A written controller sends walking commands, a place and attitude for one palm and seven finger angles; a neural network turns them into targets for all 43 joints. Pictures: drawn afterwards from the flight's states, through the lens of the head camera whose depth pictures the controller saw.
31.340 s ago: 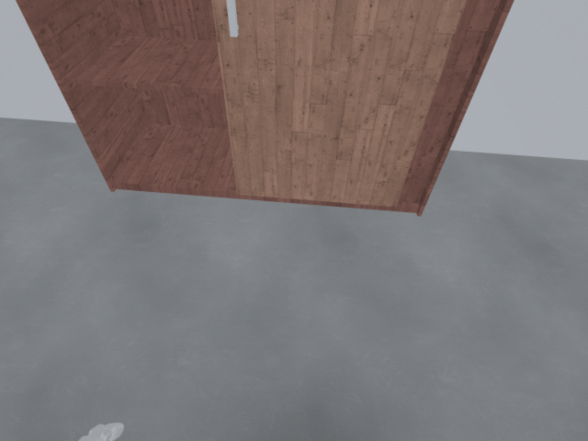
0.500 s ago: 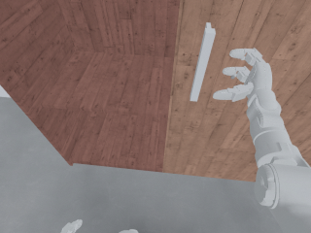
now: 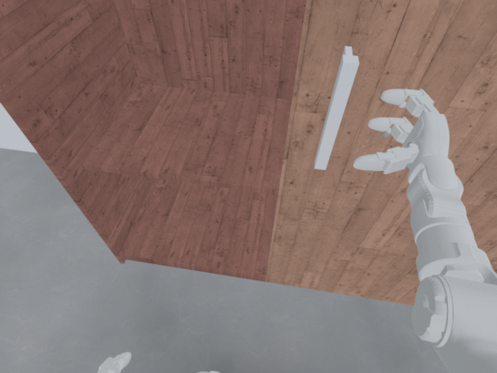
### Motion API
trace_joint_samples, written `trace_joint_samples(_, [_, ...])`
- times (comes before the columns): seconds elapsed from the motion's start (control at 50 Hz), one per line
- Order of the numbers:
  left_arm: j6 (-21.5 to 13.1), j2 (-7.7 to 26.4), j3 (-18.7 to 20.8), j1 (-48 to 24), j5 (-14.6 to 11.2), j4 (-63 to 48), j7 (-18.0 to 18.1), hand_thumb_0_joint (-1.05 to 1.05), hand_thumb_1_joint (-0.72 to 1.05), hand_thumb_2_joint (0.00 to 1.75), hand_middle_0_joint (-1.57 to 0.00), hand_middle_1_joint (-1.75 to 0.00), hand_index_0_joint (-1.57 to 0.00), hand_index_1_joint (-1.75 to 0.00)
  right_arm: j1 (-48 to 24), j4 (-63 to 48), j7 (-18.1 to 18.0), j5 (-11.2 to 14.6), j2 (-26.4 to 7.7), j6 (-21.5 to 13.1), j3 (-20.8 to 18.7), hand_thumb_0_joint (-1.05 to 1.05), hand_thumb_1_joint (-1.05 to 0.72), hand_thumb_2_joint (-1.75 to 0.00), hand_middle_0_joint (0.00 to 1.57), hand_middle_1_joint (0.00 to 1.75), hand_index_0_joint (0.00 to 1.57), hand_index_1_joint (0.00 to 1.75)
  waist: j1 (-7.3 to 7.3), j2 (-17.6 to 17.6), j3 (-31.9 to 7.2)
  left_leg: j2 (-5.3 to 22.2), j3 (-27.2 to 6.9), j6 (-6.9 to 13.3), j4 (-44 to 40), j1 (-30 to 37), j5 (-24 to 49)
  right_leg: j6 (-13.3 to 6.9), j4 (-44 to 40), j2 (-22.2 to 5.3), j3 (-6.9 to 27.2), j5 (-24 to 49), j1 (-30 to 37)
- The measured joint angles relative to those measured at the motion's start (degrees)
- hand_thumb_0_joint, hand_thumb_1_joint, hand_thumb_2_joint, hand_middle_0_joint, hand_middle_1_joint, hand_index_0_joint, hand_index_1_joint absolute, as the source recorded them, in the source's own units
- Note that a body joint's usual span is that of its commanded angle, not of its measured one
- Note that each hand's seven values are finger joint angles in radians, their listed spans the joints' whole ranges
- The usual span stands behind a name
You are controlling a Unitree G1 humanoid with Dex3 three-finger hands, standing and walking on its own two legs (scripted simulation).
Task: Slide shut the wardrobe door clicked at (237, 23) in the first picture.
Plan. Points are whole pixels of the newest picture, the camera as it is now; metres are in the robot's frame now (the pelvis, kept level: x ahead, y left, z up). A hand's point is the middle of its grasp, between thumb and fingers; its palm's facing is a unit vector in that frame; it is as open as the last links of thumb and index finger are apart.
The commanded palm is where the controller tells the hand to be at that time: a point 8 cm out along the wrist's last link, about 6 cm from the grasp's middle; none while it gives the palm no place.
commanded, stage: move the hooked fingers beside the handle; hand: right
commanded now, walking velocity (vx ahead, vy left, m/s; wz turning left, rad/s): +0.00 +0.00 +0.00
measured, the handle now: (332, 114) +0.52 -0.06 +0.15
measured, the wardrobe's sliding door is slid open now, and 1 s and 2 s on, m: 0.61 0.61 0.61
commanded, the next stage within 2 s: feel for the door with the fingertips in 1.16 s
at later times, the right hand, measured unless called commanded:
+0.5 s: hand (399, 139) +0.46 -0.16 +0.16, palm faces +0.03 +1.00 +0.01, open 14.0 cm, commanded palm +0.43 -0.20 +0.15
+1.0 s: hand (390, 141) +0.44 -0.14 +0.17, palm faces +0.04 +1.00 +0.00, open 14.0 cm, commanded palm +0.42 -0.19 +0.16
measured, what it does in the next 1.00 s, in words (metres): stands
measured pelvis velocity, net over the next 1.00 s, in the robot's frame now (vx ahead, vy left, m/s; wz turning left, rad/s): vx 0.03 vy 0.00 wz -0.01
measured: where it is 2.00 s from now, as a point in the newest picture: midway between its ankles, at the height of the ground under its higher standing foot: outside the picture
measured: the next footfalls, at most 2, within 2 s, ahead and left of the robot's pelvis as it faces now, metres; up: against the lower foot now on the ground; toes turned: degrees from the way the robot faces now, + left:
none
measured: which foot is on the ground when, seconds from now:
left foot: down 0.00-1.00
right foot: down 0.00-1.00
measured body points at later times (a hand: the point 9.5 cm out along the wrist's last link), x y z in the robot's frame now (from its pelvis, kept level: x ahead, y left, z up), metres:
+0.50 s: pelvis +0.02 +0.00 +0.01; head +0.04 +0.00 +0.46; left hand +0.12 +0.25 -0.10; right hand +0.45 -0.21 +0.16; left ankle +0.04 +0.11 -0.72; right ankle +0.02 -0.10 -0.72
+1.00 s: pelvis +0.03 +0.00 +0.01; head +0.04 +0.01 +0.46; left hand +0.16 +0.25 -0.10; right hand +0.44 -0.20 +0.17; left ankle +0.04 +0.11 -0.72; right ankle +0.02 -0.10 -0.72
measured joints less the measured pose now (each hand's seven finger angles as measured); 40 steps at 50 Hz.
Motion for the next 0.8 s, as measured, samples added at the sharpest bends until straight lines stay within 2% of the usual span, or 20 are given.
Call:
trace_joint_samples(0.16, [0.7,-0.1,0.2,-0.2,-0.1,-1.0,0.2,0.01,0.90,0.90,-0.20,-0.30,-0.21,-0.30,3.5,-4.5,0.6,0.2,0.2,1.4,-0.9,-0.02,0.50,-0.30,0.44,1.23,0.36,1.23,0.05,-0.1,-0.2,-0.2,-0.8,-0.1,-0.9,1.2,0.0,-0.2,-1.0,-0.2,-0.7,-0.2,1.5])
trace_joint_samples(0.3, [1.0,-0.1,0.5,-0.3,-0.2,-1.5,0.3,0.01,0.90,0.90,-0.20,-0.30,-0.20,-0.30,7.6,-9.7,-0.5,1.1,-0.1,3.2,-0.9,-0.02,0.50,-0.30,0.37,1.22,0.34,1.22,-0.60,-0.4,-0.4,-0.2,-1.1,-0.2,-2.0,2.7,-0.1,-0.2,-2.2,-0.2,-1.0,-0.3,3.1])
trace_joint_samples(0.38, [1.1,-0.1,0.7,-0.4,-0.5,-1.2,0.3,0.01,0.90,0.90,-0.20,-0.30,-0.20,-0.30,9.6,-12.8,-0.3,2.1,-0.1,4.4,0.4,-0.02,0.50,-0.30,0.34,1.22,0.32,1.21,-1.36,-0.5,-0.4,-0.1,-0.6,-0.2,-2.7,4.0,-0.2,-0.2,-2.7,-0.1,-0.5,-0.4,4.1])
trace_joint_samples(0.48, [1.1,0.1,1.0,-1.1,-0.9,-0.4,0.4,0.01,0.90,0.90,-0.20,-0.30,-0.20,-0.30,10.9,-16.1,-0.3,3.1,1.7,6.1,3.6,-0.02,0.50,-0.30,0.32,1.21,0.31,1.20,-2.43,-0.7,-0.6,0.2,0.2,-0.2,-3.4,5.6,-0.6,-0.3,-3.2,0.3,0.4,-0.6,5.3])
trace_joint_samples(0.56, [1.4,0.0,0.7,-2.8,-0.8,-0.3,0.5,0.01,0.90,0.90,-0.20,-0.30,-0.20,-0.30,10.1,-15.6,-1.1,2.7,3.0,7.8,4.5,-0.02,0.51,-0.30,0.31,1.21,0.30,1.20,-2.53,-0.6,-0.5,0.5,0.5,-0.2,-3.5,6.0,-0.9,-0.3,-3.5,0.5,0.8,-0.6,5.7])
trace_joint_samples(0.7, [1.3,-0.8,0.6,-4.2,-0.4,-1.2,0.2,0.01,0.90,0.90,-0.20,-0.30,-0.20,-0.30,11.2,-17.9,-2.5,2.0,4.7,7.5,4.6,-0.02,0.50,-0.30,0.30,1.20,0.30,1.20,-2.80,-0.8,-0.9,0.5,-0.1,-0.2,-3.9,6.8,-1.1,-0.2,-4.6,0.5,0.2,-0.6,7.0])
trace_joint_samples(0.8, [2.4,-1.2,0.4,-4.1,-0.5,-1.8,0.1,0.01,0.90,0.90,-0.20,-0.30,-0.20,-0.30,13.2,-19.8,-2.4,1.9,4.7,9.0,4.1,-0.02,0.50,-0.30,0.30,1.20,0.30,1.20,-3.05,-1.0,-1.2,0.2,-0.5,0.0,-4.5,7.8,-1.1,-0.1,-5.5,0.2,-0.2,-0.6,8.3])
